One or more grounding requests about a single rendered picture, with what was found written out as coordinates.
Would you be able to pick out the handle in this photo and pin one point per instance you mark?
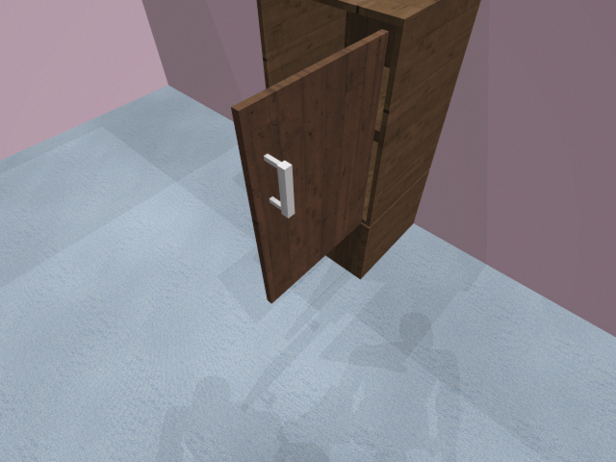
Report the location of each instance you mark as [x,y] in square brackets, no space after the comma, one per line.
[286,186]

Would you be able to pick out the cupboard door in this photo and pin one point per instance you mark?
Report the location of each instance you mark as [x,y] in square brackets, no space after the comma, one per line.
[321,120]

